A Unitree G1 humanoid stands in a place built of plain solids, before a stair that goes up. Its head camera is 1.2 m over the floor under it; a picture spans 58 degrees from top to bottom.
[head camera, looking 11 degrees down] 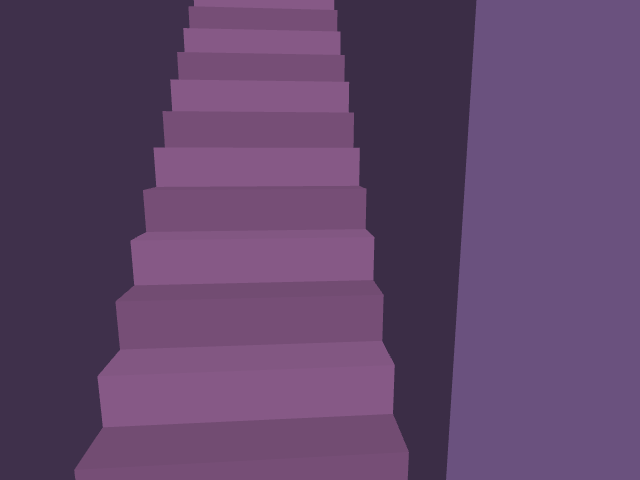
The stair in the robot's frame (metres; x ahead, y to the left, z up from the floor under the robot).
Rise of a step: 0.21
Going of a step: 0.22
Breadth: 1.10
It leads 4 degrees to the left of straight ahead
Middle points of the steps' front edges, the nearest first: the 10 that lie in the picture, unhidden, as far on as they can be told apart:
1.27 0.24 0.21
1.49 0.26 0.42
1.71 0.28 0.62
1.94 0.30 0.83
2.16 0.31 1.04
2.38 0.33 1.24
2.60 0.35 1.45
2.83 0.37 1.66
3.05 0.38 1.87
3.27 0.40 2.07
